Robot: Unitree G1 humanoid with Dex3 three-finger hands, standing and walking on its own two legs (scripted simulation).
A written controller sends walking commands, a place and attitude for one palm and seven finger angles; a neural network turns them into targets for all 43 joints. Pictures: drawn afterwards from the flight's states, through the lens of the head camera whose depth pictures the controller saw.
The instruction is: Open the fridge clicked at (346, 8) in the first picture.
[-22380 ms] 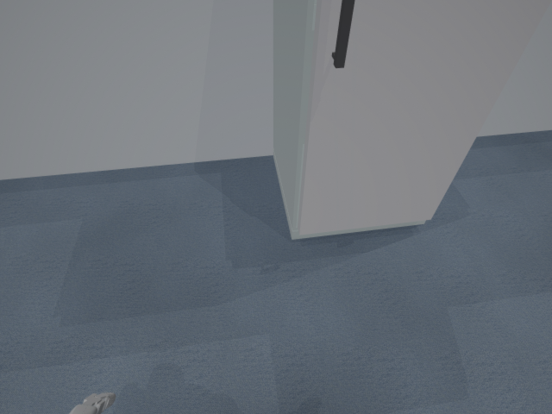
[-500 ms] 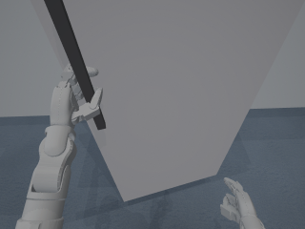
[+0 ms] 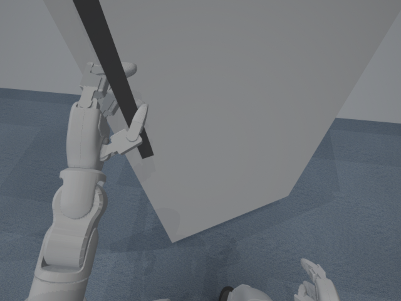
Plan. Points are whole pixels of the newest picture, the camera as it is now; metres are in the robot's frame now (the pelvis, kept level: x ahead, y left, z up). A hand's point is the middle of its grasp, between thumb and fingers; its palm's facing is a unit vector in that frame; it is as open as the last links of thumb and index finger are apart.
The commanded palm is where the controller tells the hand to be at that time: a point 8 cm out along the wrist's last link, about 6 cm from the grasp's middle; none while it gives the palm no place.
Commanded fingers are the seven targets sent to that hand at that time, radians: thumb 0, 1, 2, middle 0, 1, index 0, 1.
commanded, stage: walk backward, drawing the door open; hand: left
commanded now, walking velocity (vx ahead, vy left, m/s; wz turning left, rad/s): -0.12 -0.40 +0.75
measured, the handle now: (111, 60) +0.38 +0.10 +0.28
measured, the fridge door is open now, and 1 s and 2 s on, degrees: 31 61 77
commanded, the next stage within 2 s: stop walking and hold the door back in 1.30 s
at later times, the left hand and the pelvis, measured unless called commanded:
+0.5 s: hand (203, 209) +0.21 -0.01 +0.21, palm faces +0.36 -0.90 -0.22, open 7.6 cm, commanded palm +0.16 +0.03 +0.21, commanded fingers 0.00 0.90 0.90 -0.45 -1.40 -0.45 -1.40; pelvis -0.03 -0.22 +0.01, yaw +26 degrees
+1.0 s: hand (333, 285) +0.13 -0.13 +0.21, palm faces +0.82 -0.53 -0.23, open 7.2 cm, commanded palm +0.06 -0.12 +0.20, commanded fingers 0.00 0.90 0.90 -0.45 -1.40 -0.45 -1.40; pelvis +0.03 -0.45 +0.00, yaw +48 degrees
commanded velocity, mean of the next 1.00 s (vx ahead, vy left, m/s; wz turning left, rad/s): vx -0.13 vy -0.38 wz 0.73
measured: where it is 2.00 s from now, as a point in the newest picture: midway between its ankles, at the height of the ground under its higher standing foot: outside the picture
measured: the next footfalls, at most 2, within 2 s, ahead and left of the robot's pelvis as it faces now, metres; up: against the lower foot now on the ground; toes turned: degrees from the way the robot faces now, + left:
left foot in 0.02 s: +0.02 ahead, +0.13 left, +0.00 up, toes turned +5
right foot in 0.28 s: +0.02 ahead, -0.26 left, +0.00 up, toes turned +12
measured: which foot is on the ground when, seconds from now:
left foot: up 0.00-0.00, down 0.02-0.28, up 0.30-0.54, down 0.56-0.82, up 0.84-1.00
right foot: down 0.00-0.00, up 0.02-0.26, down 0.28-0.54, up 0.56-0.80, down 0.82-1.00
